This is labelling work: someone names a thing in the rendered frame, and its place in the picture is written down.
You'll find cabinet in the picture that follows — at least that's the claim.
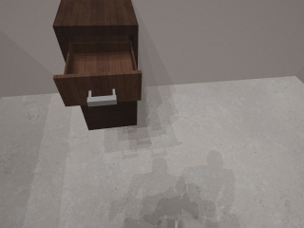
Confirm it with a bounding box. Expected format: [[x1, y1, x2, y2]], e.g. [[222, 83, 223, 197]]
[[53, 0, 139, 130]]

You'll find drawer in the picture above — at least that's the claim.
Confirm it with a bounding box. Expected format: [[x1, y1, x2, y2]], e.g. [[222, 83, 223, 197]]
[[53, 41, 143, 107]]

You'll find robot right thigh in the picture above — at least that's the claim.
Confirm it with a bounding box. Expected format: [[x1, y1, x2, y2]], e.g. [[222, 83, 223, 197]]
[[173, 217, 203, 228]]

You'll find handle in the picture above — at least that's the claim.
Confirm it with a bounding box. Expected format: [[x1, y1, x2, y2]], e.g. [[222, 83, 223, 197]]
[[86, 88, 117, 107]]

